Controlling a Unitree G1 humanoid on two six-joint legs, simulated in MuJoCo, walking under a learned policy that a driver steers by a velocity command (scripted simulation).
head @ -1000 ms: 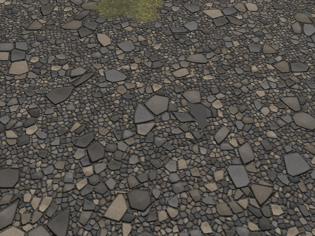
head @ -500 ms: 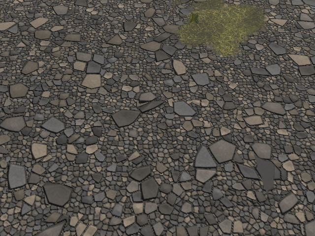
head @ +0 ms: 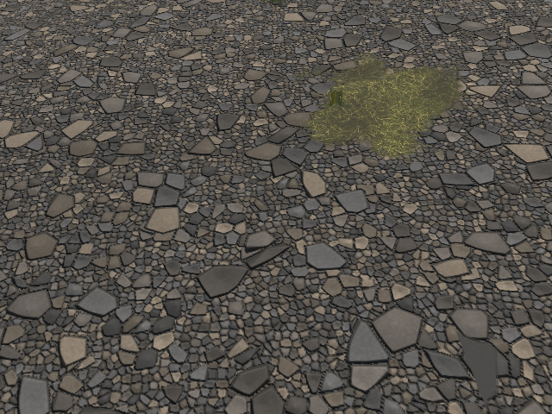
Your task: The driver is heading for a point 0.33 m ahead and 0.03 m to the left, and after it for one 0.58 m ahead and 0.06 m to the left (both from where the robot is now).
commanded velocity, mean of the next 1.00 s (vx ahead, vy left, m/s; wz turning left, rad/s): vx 0.33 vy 0.00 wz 0.30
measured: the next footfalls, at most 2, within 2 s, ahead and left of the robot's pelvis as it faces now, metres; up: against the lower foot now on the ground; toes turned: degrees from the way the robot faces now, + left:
left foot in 0.42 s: +0.41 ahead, +0.00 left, +0.00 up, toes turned +1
right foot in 0.86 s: +0.59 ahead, -0.14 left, +0.00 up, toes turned +25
